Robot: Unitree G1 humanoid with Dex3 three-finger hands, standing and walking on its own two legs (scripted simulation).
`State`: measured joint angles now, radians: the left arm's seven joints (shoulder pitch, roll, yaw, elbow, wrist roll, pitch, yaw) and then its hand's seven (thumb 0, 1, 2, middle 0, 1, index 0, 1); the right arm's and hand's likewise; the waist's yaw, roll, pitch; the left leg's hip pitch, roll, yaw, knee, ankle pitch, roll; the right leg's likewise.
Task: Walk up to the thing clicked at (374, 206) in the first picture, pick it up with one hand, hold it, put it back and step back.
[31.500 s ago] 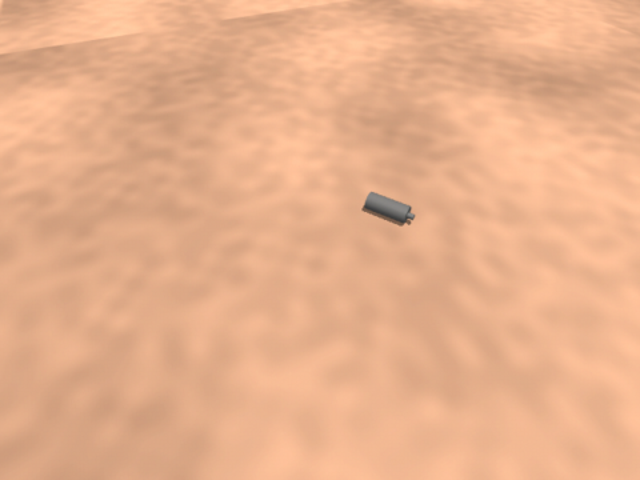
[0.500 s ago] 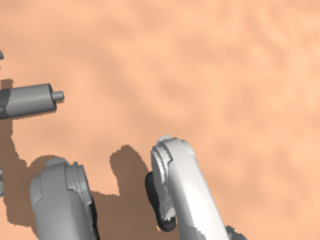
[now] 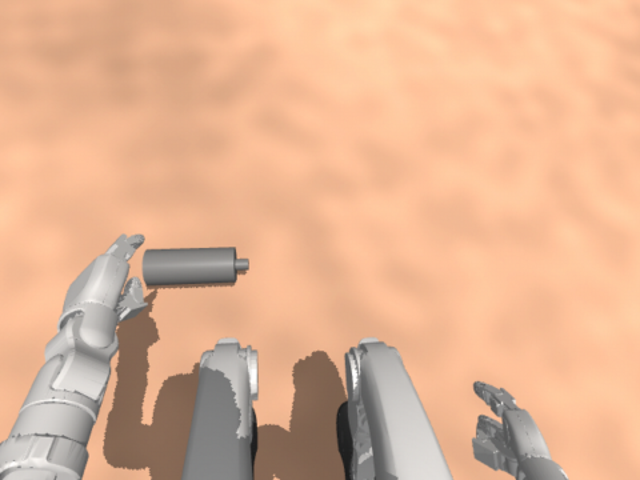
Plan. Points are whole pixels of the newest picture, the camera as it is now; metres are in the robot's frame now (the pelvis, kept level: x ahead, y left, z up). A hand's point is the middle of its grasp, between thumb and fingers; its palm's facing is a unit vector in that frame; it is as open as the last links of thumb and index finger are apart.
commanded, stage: home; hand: left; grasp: from above
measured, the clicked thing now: (199, 265) +0.52 +0.24 -0.46
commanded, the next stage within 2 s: none
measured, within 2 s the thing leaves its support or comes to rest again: neither
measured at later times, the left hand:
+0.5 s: hand (93, 355) +0.26 +0.20 +0.09, palm faces +0.11 -0.97 -0.23, open 7.4 cm
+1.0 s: hand (27, 418) +0.22 +0.20 +0.17, palm faces +0.14 -0.97 -0.20, open 7.4 cm
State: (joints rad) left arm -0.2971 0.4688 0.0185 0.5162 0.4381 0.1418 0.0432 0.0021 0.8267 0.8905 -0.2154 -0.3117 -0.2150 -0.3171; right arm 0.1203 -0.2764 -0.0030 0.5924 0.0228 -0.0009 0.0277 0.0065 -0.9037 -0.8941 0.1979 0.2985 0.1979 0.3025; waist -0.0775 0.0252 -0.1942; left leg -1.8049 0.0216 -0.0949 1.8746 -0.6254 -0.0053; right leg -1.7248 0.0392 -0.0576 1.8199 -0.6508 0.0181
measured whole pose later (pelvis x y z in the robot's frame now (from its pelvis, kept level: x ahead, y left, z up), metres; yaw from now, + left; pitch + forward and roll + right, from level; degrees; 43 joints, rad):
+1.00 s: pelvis +0.08 +0.00 +0.22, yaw +6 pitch +10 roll -3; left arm 0.51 0.23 0.03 -0.13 -0.06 0.46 0.02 0.01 0.91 0.90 -0.20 -0.29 -0.20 -0.30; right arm 0.27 -0.22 0.05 0.50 0.01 -0.22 -0.18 0.01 -0.90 -0.89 0.20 0.30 0.20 0.30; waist -0.04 0.04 -0.16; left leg -0.71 0.01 -0.07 1.02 -0.48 -0.01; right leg -0.63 0.02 -0.05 0.95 -0.49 0.01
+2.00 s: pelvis +0.08 +0.00 +0.21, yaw +5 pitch +10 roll -3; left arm 0.51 0.23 0.02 -0.14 -0.06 0.45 0.02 0.01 0.91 0.90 -0.20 -0.30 -0.20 -0.30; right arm 0.28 -0.21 0.04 0.53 0.01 -0.22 -0.18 0.01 -0.90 -0.89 0.20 0.30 0.20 0.30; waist -0.04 0.04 -0.16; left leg -0.71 0.02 -0.07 1.02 -0.49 -0.01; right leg -0.63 0.02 -0.04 0.96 -0.50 0.01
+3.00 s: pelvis +0.07 +0.00 +0.23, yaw +5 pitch +3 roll +0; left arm 0.24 0.28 0.01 0.47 0.04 0.12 0.03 0.01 0.90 0.90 -0.21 -0.30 -0.21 -0.30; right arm 0.17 -0.27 0.00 0.77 -0.07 -0.07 -0.03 0.01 -0.90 -0.89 0.20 0.30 0.20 0.30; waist 0.02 -0.01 0.01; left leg -0.50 -0.01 -0.02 0.86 -0.41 0.01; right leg -0.46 -0.02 0.00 0.86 -0.45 0.01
